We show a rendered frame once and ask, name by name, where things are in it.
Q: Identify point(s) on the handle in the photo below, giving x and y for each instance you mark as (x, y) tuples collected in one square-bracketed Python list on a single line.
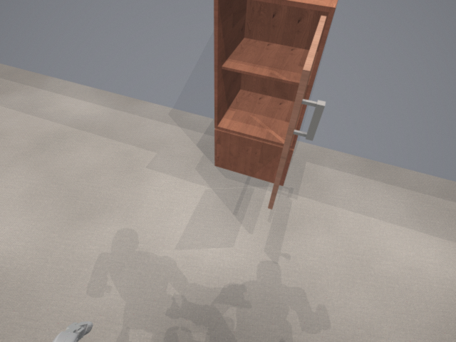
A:
[(319, 106)]

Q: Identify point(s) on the robot left hand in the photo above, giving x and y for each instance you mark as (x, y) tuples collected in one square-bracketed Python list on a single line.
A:
[(74, 332)]

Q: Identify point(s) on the cupboard door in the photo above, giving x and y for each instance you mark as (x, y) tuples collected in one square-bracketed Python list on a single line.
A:
[(297, 107)]

